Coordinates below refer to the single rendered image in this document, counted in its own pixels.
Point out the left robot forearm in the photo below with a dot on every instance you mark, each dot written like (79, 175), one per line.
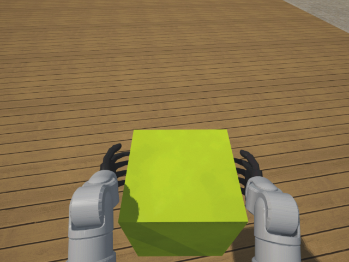
(90, 230)

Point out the carton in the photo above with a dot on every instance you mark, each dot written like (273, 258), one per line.
(181, 195)

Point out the right robot forearm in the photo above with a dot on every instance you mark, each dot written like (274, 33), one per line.
(276, 222)

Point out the robot left hand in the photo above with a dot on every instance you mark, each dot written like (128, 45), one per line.
(109, 162)

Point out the robot right hand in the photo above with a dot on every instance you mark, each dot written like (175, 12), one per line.
(252, 168)

